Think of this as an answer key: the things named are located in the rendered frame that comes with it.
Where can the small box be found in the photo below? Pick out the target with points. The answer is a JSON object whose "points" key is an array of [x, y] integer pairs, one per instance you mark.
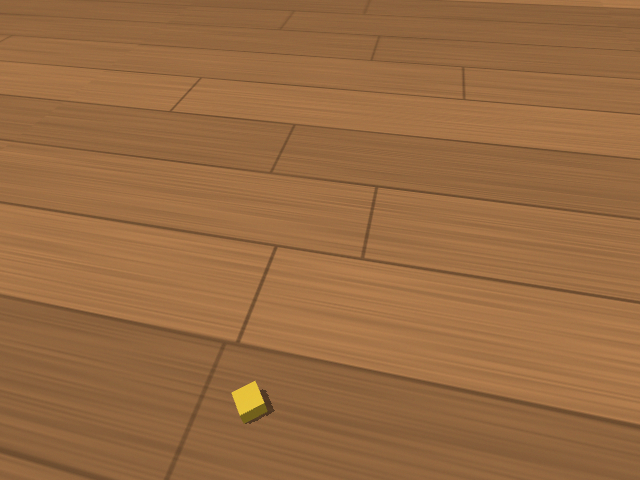
{"points": [[249, 402]]}

